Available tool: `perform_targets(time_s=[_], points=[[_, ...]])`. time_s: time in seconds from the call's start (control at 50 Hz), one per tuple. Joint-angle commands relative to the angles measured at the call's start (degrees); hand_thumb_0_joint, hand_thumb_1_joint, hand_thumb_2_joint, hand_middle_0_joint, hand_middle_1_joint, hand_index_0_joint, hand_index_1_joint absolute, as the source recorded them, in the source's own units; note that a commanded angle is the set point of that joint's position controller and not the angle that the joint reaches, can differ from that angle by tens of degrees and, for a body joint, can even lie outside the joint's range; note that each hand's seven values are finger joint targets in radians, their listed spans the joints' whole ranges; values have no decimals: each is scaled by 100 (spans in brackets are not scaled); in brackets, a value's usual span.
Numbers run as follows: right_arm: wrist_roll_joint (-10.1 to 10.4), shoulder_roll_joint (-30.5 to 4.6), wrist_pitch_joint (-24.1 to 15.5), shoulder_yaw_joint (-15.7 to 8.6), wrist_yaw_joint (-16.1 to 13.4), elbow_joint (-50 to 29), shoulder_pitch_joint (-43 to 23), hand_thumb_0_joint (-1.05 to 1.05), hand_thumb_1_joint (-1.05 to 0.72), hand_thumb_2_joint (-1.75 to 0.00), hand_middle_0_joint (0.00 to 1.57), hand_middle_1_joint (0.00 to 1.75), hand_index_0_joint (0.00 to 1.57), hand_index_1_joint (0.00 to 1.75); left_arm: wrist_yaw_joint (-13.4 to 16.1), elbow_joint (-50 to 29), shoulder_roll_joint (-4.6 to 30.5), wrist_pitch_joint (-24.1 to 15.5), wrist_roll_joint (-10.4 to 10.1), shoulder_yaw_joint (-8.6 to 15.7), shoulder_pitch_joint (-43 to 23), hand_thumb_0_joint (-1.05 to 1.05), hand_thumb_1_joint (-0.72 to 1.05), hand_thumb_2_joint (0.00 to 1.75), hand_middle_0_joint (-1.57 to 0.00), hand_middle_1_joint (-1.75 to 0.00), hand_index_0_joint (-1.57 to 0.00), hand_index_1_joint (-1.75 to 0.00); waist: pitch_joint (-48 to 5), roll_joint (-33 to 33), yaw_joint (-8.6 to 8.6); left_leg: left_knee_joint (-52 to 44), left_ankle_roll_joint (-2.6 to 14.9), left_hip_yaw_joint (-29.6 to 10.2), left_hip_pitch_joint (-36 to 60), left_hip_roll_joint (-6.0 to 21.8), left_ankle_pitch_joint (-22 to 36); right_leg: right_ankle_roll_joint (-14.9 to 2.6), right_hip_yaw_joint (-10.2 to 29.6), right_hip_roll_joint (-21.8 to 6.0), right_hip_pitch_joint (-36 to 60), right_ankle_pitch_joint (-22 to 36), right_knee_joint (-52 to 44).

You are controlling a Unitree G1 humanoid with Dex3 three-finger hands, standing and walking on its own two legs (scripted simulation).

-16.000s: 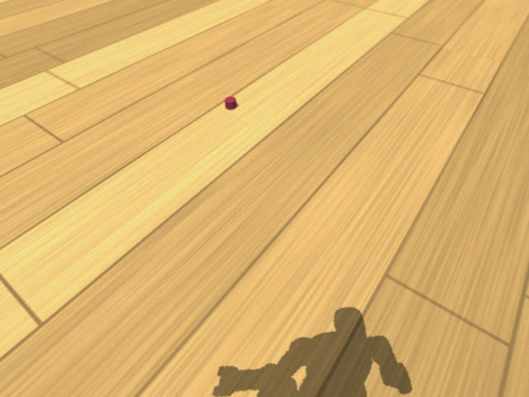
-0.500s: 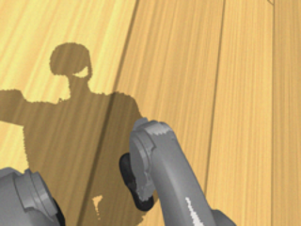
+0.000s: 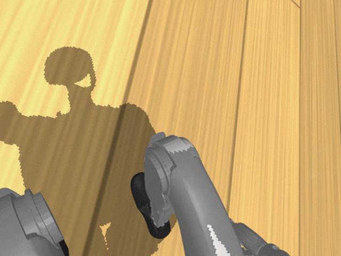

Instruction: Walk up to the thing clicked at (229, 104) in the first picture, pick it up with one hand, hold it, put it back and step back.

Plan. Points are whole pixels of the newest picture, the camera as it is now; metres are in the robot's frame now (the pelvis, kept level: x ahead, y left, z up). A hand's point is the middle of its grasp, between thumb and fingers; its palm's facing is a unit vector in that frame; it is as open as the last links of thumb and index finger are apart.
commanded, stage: rest palm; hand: left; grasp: from above
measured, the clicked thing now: out of the picture +0.47 +0.34 -0.27
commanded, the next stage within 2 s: close in 0.36 s
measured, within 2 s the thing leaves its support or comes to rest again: neither
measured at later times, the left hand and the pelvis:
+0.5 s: hand out of the picture +0.44 +0.32 -0.26, palm faces -0.44 -0.18 -0.88, open 13.8 cm; pelvis +0.00 +0.00 +0.00, yaw -1 degrees
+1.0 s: hand out of the picture +0.45 +0.33 -0.25, palm faces -0.45 -0.18 -0.87, open 12.6 cm; pelvis +0.00 +0.00 +0.00, yaw -1 degrees
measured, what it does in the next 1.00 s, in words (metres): stands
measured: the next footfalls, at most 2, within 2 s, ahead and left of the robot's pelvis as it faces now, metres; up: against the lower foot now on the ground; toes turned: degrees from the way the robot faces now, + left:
none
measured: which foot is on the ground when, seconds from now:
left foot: down 0.00-1.00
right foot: down 0.00-1.00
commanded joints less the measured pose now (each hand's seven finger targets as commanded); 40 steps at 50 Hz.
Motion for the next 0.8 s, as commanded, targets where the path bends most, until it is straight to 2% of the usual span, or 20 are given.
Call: perform_targets(time_s=[0.0, 0.08, 0.16, 0.22, 0.26, 0.32, 0.4, 0.44, 0.46, 0.5, 0.54, 0.58, 0.6, 0.62, 0.64, 0.66, 0.68, 0.7, 0.72, 0.78], points=[[45, -1857, -42, -521, -26, 117, 1095, 0, -90, -90, 20, 30, 20, 30, 222, -501, 1052, 67, -71, -147, -1380, 0, -53, 98, -7, -100, -7, -101, -3622, 3134, -293, -1355, 155, 789, 3006, 157, 1429, -485, -792, 242, 1993, 1724, -1067], [63, -1921, -80, -516, -23, 166, 1126, 0, -90, -91, 20, 30, 20, 30, 264, -655, 1370, 67, -129, 45, -1509, 0, -52, 99, -8, -101, -7, -101, -3659, 3268, -259, -1440, 139, 759, 3044, 160, 1400, -501, -809, 242, 2015, 1657, -1115], [51, -1903, -99, -466, 11, 120, 1049, 0, -90, -91, 20, 30, 20, 30, 237, -443, 1205, 87, -148, -56, -1341, 0, -52, 98, -8, -101, -7, -102, -3562, 3219, -311, -1410, 123, 715, 3054, 177, 1413, -501, -844, 243, 1998, 1667, -1037], [60, -1939, -75, -413, 2, 133, 1076, 0, -90, -91, 20, 30, 20, 30, 281, -581, 1462, 34, -161, 76, -1435, 0, -51, 99, -8, -103, -8, -103, -3632, 3248, -290, -1469, 133, 692, 3006, 173, 1400, -504, -850, 259, 2091, 1658, -1119], [9, -1950, -98, -427, 22, 87, 1040, 0, -90, -91, 20, 30, 20, 30, 244, -413, 1177, 55, -114, -157, -1345, 0, -51, 98, -8, -103, -8, -103, -3519, 3197, -369, -1399, 140, 716, 3001, 178, 1382, -490, -848, 273, 2053, 1674, -1097], [57, -1972, -94, -391, 1, 100, 1086, 0, -90, -90, 20, 30, 20, 30, 313, -557, 1416, -1, -194, 5, -1409, 0, -49, 99, -9, -103, -9, -103, -3615, 3122, -310, -1430, 148, 697, 2956, 182, 1366, -481, -838, 277, 2179, 1686, -1179], [10, -1905, -121, -296, 33, 32, 983, 0, -90, -91, 20, 30, 20, 30, 325, -307, 1206, 10, -188, -170, -1263, 0, -50, 98, -8, -104, -8, -104, -3357, 2973, -388, -1361, 153, 674, 2862, 190, 1270, -457, -886, 284, 2098, 1641, -1139], [12, -1986, -115, -313, 7, 45, 1014, 0, -90, -90, 20, 30, 20, 30, 383, -405, 1392, -10, -188, -90, -1385, 0, -47, 99, -10, -104, -10, -104, -3424, 3051, -410, -1440, 153, 679, 2887, 190, 1226, -469, -855, 298, 2174, 1605, -1222], [23, -2017, -142, -355, 7, 22, 959, 0, -90, -90, 20, 30, 20, 30, 364, -493, 1262, -13, -160, -234, -1466, 0, -43, 91, -10, -103, -12, -101, -3413, 3172, -393, -1444, 130, 673, 2987, 195, 1233, -483, -867, 279, 2056, 1579, -1147], [10, -1994, -156, -321, 28, 81, 1052, 0, -90, -90, 20, 30, 20, 30, 430, -821, 1539, -14, -105, 4, -1581, 0, -39, 87, -12, -102, -15, -99, -3720, 3473, -296, -1458, 79, 608, 3297, 215, 1525, -488, -905, 257, 2098, 1777, -1039], [5, -1988, -142, -323, 33, 61, 875, 0, -90, -90, 20, 30, 20, 30, 443, -314, 1312, 86, -89, -154, -1324, 0, -38, 87, -13, -102, -16, -99, -3444, 3298, -375, -1457, 81, 613, 3070, 230, 1385, -490, -901, 291, 2048, 1732, -1053], [1, -1975, -135, -298, 23, 85, 946, 0, -89, -90, 20, 30, 20, 30, 457, -344, 1357, 131, -137, -96, -1404, 0, -35, 86, -14, -102, -17, -99, -3358, 3231, -405, -1474, 100, 651, 2970, 219, 1287, -475, -897, 297, 2051, 1657, -1162], [18, -2019, -166, -356, 34, 31, 922, 0, -90, -90, 20, 30, 20, 30, 408, -506, 1241, 147, -138, -242, -1556, 0, -34, 85, -16, -101, -18, -98, -3312, 3408, -422, -1505, 91, 672, 3008, 197, 1255, -500, -878, 278, 1958, 1616, -1125], [4, -2037, -169, -370, 27, 87, 962, 0, -89, -90, 20, 30, 20, 30, 405, -509, 1456, 173, -156, -66, -1503, 0, -34, 84, -15, -100, -18, -97, -3446, 3401, -356, -1522, 82, 628, 3134, 219, 1282, -498, -903, 283, 1971, 1619, -1135], [15, -2025, -178, -343, 34, 13, 932, 0, -90, -90, 20, 30, 20, 30, 363, -694, 1302, 177, -133, -258, -1676, 0, -34, 83, -16, -100, -18, -97, -3491, 3526, -361, -1565, 75, 629, 3166, 210, 1347, -520, -893, 288, 1961, 1649, -1133], [17, -2059, -155, -364, 20, 64, 952, 0, -90, -90, 20, 30, 20, 30, 374, -405, 1499, 216, -167, -44, -1430, 0, -34, 83, -16, -99, -19, -96, -3516, 3322, -348, -1562, 86, 600, 3120, 224, 1282, -512, -907, 281, 2032, 1616, -1146], [47, -2051, -177, -370, 58, -5, 970, 0, -90, -90, 20, 30, 20, 30, 309, -467, 1238, 228, -147, -228, -1480, 0, -32, 81, -16, -100, -19, -96, -3387, 3397, -396, -1533, 90, 612, 3053, 204, 1313, -508, -900, 264, 1907, 1623, -1089], [22, -1966, -150, -293, 48, 85, 1048, 0, -89, -90, 20, 30, 20, 30, 323, -338, 1409, 245, -218, -30, -1351, 0, -32, 81, -16, -99, -20, -96, -3453, 3142, -385, -1506, 111, 606, 2979, 223, 1350, -477, -906, 286, 2113, 1697, -1165], [32, -2066, -141, -374, 35, 12, 1017, 0, -90, -90, 20, 30, 20, 30, 273, -415, 1232, 239, -194, -218, -1419, 0, -30, 81, -18, -98, -21, -95, -3438, 3198, -428, -1506, 125, 637, 2972, 203, 1348, -487, -878, 303, 2056, 1684, -1197], [86, -2008, -156, -335, 38, 58, 1053, 0, -90, -90, 20, 30, 20, 30, 153, -550, 1400, 213, -279, -82, -1477, 0, -30, 79, -17, -99, -21, -95, -3459, 3263, -350, -1544, 100, 584, 3042, 205, 1394, -495, -892, 256, 1976, 1672, -1124]])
